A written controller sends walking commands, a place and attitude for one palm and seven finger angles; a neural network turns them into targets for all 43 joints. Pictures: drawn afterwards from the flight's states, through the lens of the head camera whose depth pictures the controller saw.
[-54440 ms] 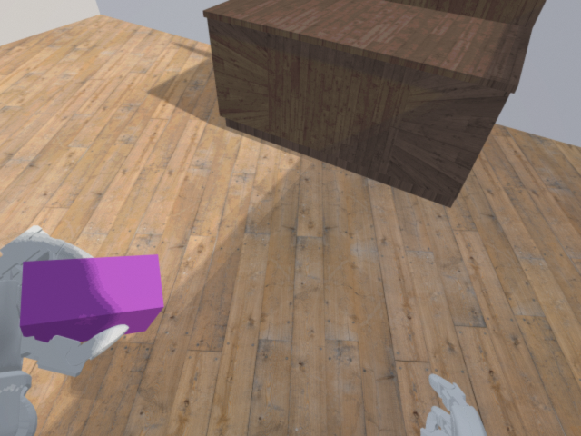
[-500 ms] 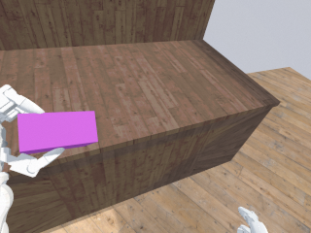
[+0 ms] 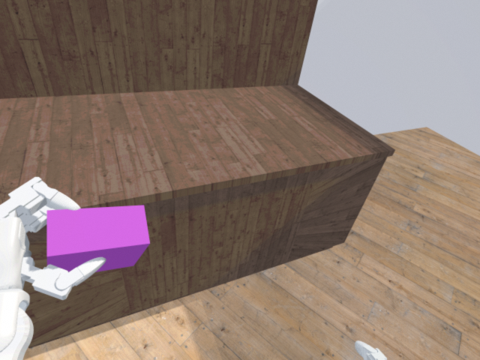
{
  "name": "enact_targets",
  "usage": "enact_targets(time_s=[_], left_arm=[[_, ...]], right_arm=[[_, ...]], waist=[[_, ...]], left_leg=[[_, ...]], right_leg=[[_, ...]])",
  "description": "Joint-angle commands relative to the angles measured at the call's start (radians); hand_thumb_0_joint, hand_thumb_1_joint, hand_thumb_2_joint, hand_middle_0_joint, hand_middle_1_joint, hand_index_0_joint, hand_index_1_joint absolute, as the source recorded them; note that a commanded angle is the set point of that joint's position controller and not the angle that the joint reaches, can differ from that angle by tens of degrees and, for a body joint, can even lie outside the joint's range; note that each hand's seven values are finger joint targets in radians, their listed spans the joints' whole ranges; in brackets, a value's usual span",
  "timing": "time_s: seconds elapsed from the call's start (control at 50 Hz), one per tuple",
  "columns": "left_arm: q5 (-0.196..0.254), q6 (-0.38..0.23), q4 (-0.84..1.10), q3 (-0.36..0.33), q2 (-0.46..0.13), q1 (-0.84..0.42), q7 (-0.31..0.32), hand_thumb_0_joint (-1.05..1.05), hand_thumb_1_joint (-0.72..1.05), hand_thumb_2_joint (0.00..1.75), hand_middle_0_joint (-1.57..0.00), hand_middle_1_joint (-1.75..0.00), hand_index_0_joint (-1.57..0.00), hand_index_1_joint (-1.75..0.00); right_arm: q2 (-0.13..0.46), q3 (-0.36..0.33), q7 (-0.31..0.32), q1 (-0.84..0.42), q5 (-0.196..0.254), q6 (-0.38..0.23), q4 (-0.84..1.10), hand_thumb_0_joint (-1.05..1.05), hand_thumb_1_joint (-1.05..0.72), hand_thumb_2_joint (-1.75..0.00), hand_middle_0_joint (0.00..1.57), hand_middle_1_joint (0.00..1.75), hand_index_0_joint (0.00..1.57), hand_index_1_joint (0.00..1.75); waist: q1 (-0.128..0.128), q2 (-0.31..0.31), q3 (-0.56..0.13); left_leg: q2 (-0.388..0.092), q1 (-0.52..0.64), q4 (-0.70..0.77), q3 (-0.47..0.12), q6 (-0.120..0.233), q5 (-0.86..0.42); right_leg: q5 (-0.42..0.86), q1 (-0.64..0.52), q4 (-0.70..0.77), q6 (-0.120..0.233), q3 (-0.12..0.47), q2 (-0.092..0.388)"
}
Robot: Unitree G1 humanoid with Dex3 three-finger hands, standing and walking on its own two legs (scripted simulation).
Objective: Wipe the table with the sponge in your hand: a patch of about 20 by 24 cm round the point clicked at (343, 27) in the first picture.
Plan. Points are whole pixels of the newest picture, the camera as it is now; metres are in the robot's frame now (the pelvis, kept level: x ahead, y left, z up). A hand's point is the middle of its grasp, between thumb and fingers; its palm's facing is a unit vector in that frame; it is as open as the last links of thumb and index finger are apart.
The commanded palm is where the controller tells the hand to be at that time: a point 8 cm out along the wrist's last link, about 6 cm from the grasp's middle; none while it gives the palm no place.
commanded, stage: stop stepping back and stand still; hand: left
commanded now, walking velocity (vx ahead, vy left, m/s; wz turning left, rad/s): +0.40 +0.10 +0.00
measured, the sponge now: (110, 240) +0.23 +0.22 +0.14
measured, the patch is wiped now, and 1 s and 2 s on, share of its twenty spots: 0.95 0.95 0.95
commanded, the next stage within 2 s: stand and wait in 1.36 s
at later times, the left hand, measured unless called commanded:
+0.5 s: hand out of the picture +0.05 +0.21 +0.15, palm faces +0.29 -0.89 -0.35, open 9.8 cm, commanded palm +0.00 +0.27 +0.20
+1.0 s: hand out of the picture -0.03 +0.23 +0.17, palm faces +0.35 -0.87 -0.35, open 9.8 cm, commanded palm -0.09 +0.28 +0.20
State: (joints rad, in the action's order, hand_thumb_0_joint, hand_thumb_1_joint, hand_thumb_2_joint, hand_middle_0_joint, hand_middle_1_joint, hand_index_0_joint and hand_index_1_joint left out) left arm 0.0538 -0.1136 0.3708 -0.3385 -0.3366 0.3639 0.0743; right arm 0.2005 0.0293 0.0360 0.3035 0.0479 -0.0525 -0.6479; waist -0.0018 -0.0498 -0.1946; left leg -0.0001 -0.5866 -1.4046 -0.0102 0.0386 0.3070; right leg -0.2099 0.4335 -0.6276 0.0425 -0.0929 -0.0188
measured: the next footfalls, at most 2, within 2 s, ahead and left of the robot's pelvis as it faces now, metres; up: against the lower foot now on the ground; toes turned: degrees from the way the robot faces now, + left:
left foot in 0.06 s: -0.08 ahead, +0.11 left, +0.00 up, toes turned +1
right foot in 0.40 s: -0.09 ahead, -0.14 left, +0.00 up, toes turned -5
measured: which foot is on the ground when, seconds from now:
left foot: up 0.00-0.04, down 0.06-0.42, up 0.44-0.60, down 0.62-1.00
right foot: down 0.00-0.08, up 0.10-0.38, down 0.40-0.66, up 0.68-0.90, down 0.92-1.00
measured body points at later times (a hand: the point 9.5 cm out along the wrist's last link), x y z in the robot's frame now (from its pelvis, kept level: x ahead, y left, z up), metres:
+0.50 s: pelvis -0.16 -0.01 -0.01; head -0.19 -0.01 +0.44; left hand +0.03 +0.26 +0.17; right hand -0.04 -0.24 -0.11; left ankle -0.15 +0.08 -0.66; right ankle -0.13 -0.14 -0.72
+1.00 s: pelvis -0.24 -0.01 +0.00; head -0.27 -0.01 +0.44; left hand -0.05 +0.27 +0.19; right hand -0.11 -0.23 -0.10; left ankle -0.23 +0.09 -0.68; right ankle -0.20 -0.12 -0.72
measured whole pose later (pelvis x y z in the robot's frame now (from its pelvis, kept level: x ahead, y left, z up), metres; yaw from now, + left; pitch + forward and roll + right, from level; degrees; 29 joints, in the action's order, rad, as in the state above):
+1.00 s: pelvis -0.24 -0.01 +0.00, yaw +1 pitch -2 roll -3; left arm 0.06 -0.10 0.45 -0.31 -0.35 0.43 0.09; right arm 0.19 0.04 0.04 0.28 0.03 -0.06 -0.66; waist 0.03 0.07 -0.05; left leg 0.00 -0.48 -1.05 -0.06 0.03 0.42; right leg -0.31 0.34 -0.68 0.03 -0.11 -0.04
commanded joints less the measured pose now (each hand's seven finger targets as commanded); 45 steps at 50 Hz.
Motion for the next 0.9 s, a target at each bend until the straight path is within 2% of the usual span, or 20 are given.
enact_targets(time_s=[0.0,0.06,0.1,0.12,0.14,0.18,0.26,0.36,0.38,0.4,0.42,0.44,0.52,0.6,0.62,0.64,0.66,0.7,0.74,0.88], left_arm=[[0.006,-0.074,0.435,-0.058,-0.254,-0.175,0.025,0.0,0.1,1.3,-1.2,-1.6,-1.2,-1.6],[-0.001,-0.084,0.538,-0.169,-0.294,-0.044,0.047,0.0,0.1,1.3,-1.2,-1.6,-1.2,-1.6],[-0.03,-0.12,0.618,-0.229,-0.364,-0.072,0.042,0.0,0.1,1.3,-1.2,-1.6,-1.2,-1.6],[-0.004,-0.112,0.55,-0.218,-0.367,-0.096,0.04,0.0,0.1,1.3,-1.2,-1.6,-1.2,-1.6],[-0.012,-0.112,0.483,-0.175,-0.325,-0.201,0.026,0.0,0.1,1.3,-1.2,-1.6,-1.2,-1.6],[0.002,-0.109,0.178,-0.123,-0.231,-0.185,0.019,0.0,0.1,1.3,-1.2,-1.6,-1.2,-1.6],[0.027,-0.07,0.077,-0.084,-0.177,-0.111,0.011,0.0,0.1,1.3,-1.2,-1.6,-1.2,-1.6],[0.039,-0.035,0.218,-0.044,-0.149,0.031,0.005,0.0,0.1,1.3,-1.2,-1.6,-1.2,-1.6],[0.03,-0.042,0.244,-0.064,-0.173,0.04,0.009,0.0,0.1,1.3,-1.2,-1.6,-1.2,-1.6],[0.02,-0.062,0.315,-0.082,-0.209,-0.003,0.015,0.0,0.1,1.3,-1.2,-1.6,-1.2,-1.6],[0.026,-0.088,0.363,-0.111,-0.244,-0.052,0.013,0.0,0.1,1.3,-1.2,-1.6,-1.2,-1.6],[0.006,-0.109,0.481,-0.142,-0.314,-0.098,0.02,0.0,0.1,1.3,-1.2,-1.6,-1.2,-1.6],[0.006,-0.099,0.507,-0.171,-0.308,-0.042,0.014,0.0,0.1,1.3,-1.2,-1.6,-1.2,-1.6],[0.011,-0.078,0.441,-0.156,-0.265,-0.06,0.055,0.0,0.1,1.3,-1.2,-1.6,-1.2,-1.6],[0.013,-0.079,0.442,-0.155,-0.261,-0.083,0.064,0.0,0.1,1.3,-1.2,-1.6,-1.2,-1.6],[0.009,-0.079,0.425,-0.151,-0.246,-0.063,0.072,0.0,0.1,1.3,-1.2,-1.6,-1.2,-1.6],[-0.014,-0.093,0.458,-0.175,-0.276,-0.104,0.067,0.0,0.1,1.3,-1.2,-1.6,-1.2,-1.6],[0.001,-0.096,0.358,-0.152,-0.251,-0.12,0.063,0.0,0.1,1.3,-1.2,-1.6,-1.2,-1.6],[0.012,-0.081,0.241,-0.057,-0.157,-0.102,0.047,0.0,0.1,1.3,-1.2,-1.6,-1.2,-1.6],[0.014,-0.035,0.228,-0.086,-0.188,-0.006,0.036,0.0,0.1,1.3,-1.2,-1.6,-1.2,-1.6]], right_arm=[[0.124,-0.045,0.016,-0.134,0.006,-0.131,0.184,0.0,-0.9,-0.9,0.2,0.3,0.2,0.3],[0.128,-0.062,0.032,-0.1,-0.017,-0.151,0.226,0.0,-0.9,-0.9,0.2,0.3,0.2,0.3],[0.105,-0.07,0.045,-0.156,-0.036,-0.171,0.244,0.0,-0.9,-0.9,0.2,0.3,0.2,0.3],[0.088,-0.044,0.024,-0.184,-0.024,-0.161,0.235,0.0,-0.9,-0.9,0.2,0.3,0.2,0.3],[0.077,-0.035,0.001,-0.163,-0.03,-0.161,0.158,0.0,-0.9,-0.9,0.2,0.3,0.2,0.3],[0.126,-0.055,-0.004,-0.119,0.0,-0.158,0.095,0.0,-0.9,-0.9,0.2,0.3,0.2,0.3],[0.15,-0.058,0.03,-0.075,0.007,-0.115,0.168,0.0,-0.9,-0.9,0.2,0.3,0.2,0.3],[0.145,-0.046,0.026,-0.141,0.004,-0.086,0.255,0.0,-0.9,-0.9,0.2,0.3,0.2,0.3],[0.136,-0.052,0.022,-0.145,0.002,-0.085,0.246,0.0,-0.9,-0.9,0.2,0.3,0.2,0.3],[0.124,-0.06,0.015,-0.175,0.003,-0.087,0.25,0.0,-0.9,-0.9,0.2,0.3,0.2,0.3],[0.133,-0.078,0.007,-0.144,0.004,-0.093,0.232,0.0,-0.9,-0.9,0.2,0.3,0.2,0.3],[0.16,-0.107,-0.016,-0.126,-0.001,-0.097,0.236,0.0,-0.9,-0.9,0.2,0.3,0.2,0.3],[0.11,-0.058,-0.01,-0.172,-0.001,-0.086,0.194,0.0,-0.9,-0.9,0.2,0.3,0.2,0.3],[0.127,-0.059,0.037,-0.146,-0.001,-0.118,0.191,0.0,-0.9,-0.9,0.2,0.3,0.2,0.3],[0.14,-0.069,0.047,-0.136,-0.009,-0.125,0.202,0.0,-0.9,-0.9,0.2,0.3,0.2,0.3],[0.142,-0.075,0.054,-0.131,-0.016,-0.133,0.215,0.0,-0.9,-0.9,0.2,0.3,0.2,0.3],[0.108,-0.067,0.049,-0.12,-0.014,-0.157,0.192,0.0,-0.9,-0.9,0.2,0.3,0.2,0.3],[0.111,-0.062,0.02,-0.12,-0.008,-0.159,0.153,0.0,-0.9,-0.9,0.2,0.3,0.2,0.3],[0.12,-0.058,0.007,-0.122,0.009,-0.15,0.131,0.0,-0.9,-0.9,0.2,0.3,0.2,0.3],[0.145,-0.046,0.032,-0.165,-0.017,-0.08,0.193,0.0,-0.9,-0.9,0.2,0.3,0.2,0.3]], waist=[[0.006,0.098,0.029],[0.0,0.294,-0.122],[-0.006,0.432,-0.103],[0.038,0.555,0.077],[0.04,0.366,0.24],[0.025,0.05,0.357],[0.04,0.155,0.202],[0.005,0.083,0.019],[-0.004,-0.046,-0.005],[-0.006,-0.207,-0.016],[0.007,-0.249,-0.034],[-0.001,-0.322,-0.039],[0.041,0.092,0.148],[0.021,0.302,0.083],[0.018,0.452,0.043],[0.022,0.576,0.039],[0.014,0.485,-0.021],[0.039,0.281,0.117],[0.029,0.09,0.217],[0.002,0.046,0.121]], left_leg=[[-0.009,0.294,0.624,0.038,0.059,0.128],[-0.083,0.4,1.18,0.011,0.078,-0.084],[-0.194,0.375,0.997,-0.069,0.103,-0.657],[-0.299,0.209,1.057,-0.354,0.137,-0.409],[-0.362,0.041,1.181,-0.479,0.165,-0.139],[-0.343,0.082,1.124,-0.341,0.182,-0.033],[-0.233,0.228,0.986,-0.193,0.133,-0.068],[-0.1,0.144,0.706,-0.09,0.071,0.196],[-0.034,0.069,0.472,-0.005,0.052,0.191],[0.025,-0.081,0.2,0.027,0.022,0.198],[0.036,-0.099,0.015,0.01,-0.011,0.184],[0.014,-0.038,-0.036,-0.079,-0.023,0.148],[-0.101,0.232,0.215,-0.096,0.042,0.028],[-0.028,0.412,0.866,0.027,0.052,0.057],[-0.066,0.455,0.992,-0.051,0.081,0.067],[-0.208,0.435,1.07,-0.297,0.15,0.038],[-0.205,0.388,0.982,-0.178,0.183,-0.344],[-0.278,0.28,1.04,-0.413,0.224,-0.138],[-0.286,0.222,1.066,-0.381,0.207,-0.015],[-0.093,0.05,0.76,-0.107,0.077,0.199]], right_leg=[[-0.222,0.22,0.165,0.084,0.209,0.213],[-0.202,0.029,-0.381,0.008,0.047,0.025],[-0.325,0.163,-0.655,-0.04,0.042,-0.038],[-0.303,0.269,-0.76,-0.045,0.162,0.031],[-0.222,0.338,-0.901,-0.049,0.246,0.05],[-0.143,0.415,-0.807,-0.023,0.229,0.08],[-0.124,0.146,-0.265,-0.03,0.063,0.053],[0.001,-0.291,0.162,-0.029,-0.061,-0.003],[0.029,-0.351,0.186,0.024,0.03,0.082],[0.065,-0.397,0.242,0.113,0.274,0.249],[0.352,-0.342,0.253,0.144,0.345,0.305],[0.25,-0.186,0.296,0.149,0.421,0.34],[-0.197,0.349,0.245,0.137,0.277,0.329],[-0.313,0.25,-0.062,0.062,0.102,0.13],[-0.349,0.245,-0.302,0.027,0.052,0.043],[-0.38,0.312,-0.608,-0.03,-0.01,-0.052],[-0.333,0.271,-0.722,-0.032,0.07,-0.018],[-0.254,0.338,-0.784,-0.038,0.173,0.034],[-0.191,0.319,-0.668,-0.038,0.168,0.061],[-0.023,-0.318,0.162,-0.027,0.022,0.025]])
